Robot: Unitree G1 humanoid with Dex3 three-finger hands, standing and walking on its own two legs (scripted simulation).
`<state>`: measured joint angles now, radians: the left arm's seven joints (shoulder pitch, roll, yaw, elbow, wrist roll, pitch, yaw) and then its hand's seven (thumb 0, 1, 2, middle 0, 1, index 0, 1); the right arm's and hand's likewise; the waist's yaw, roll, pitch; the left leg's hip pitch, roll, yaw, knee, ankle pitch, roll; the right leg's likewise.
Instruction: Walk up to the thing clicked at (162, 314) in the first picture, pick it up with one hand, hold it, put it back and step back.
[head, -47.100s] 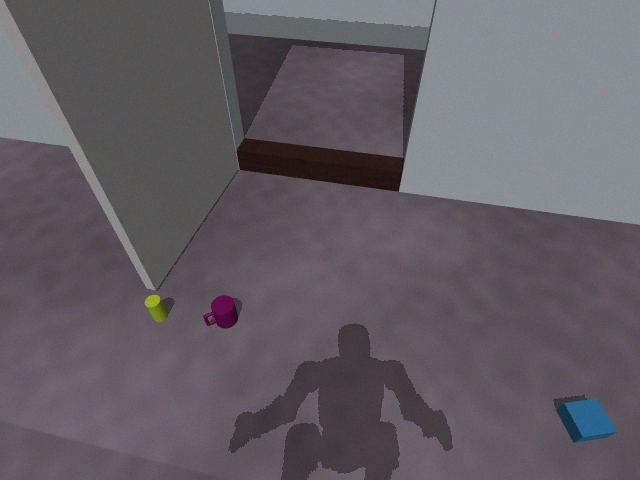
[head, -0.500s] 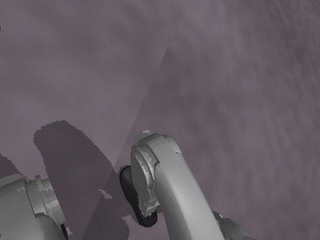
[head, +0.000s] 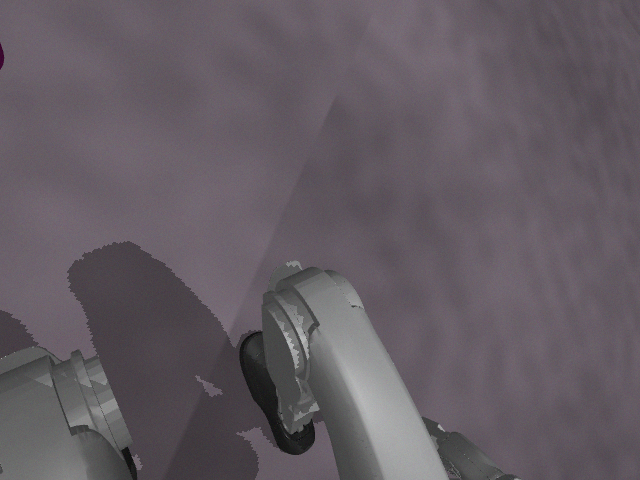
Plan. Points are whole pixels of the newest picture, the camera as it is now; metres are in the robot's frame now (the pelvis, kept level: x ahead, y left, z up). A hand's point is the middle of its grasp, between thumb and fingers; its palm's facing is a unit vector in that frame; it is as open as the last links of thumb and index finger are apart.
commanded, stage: open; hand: left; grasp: from above
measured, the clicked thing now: out of the picture +0.47 +0.35 -0.26
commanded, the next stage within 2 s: withdraw in 0.12 s
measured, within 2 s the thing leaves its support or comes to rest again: neither
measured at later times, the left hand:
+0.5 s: hand out of the picture +0.48 +0.36 -0.18, palm faces -0.29 -0.09 -0.95, open 14.0 cm
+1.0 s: hand out of the picture +0.44 +0.34 -0.08, palm faces -0.46 -0.12 -0.88, open 14.0 cm
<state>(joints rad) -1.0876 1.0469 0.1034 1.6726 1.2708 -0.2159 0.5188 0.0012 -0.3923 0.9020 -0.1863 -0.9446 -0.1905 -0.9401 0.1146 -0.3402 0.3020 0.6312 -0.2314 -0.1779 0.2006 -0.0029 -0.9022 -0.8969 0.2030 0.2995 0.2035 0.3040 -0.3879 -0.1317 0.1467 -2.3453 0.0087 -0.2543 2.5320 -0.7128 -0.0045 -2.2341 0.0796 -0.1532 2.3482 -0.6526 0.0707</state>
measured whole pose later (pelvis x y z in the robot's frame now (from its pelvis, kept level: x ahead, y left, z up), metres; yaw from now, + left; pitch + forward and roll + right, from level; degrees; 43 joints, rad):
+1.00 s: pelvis -0.01 -0.01 +0.05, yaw +6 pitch +32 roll -9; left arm -1.04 0.83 0.00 1.31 1.19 -0.24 0.14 0.00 -0.52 1.01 -0.11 -0.99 -0.10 -1.00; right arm 0.17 -0.35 0.13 0.63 -0.11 0.03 0.10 0.00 -0.91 -0.90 0.20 0.30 0.20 0.30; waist -0.26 -0.02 -0.03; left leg -2.25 0.00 -0.16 2.31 -0.64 -0.01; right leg -2.17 0.03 -0.08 2.21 -0.62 0.05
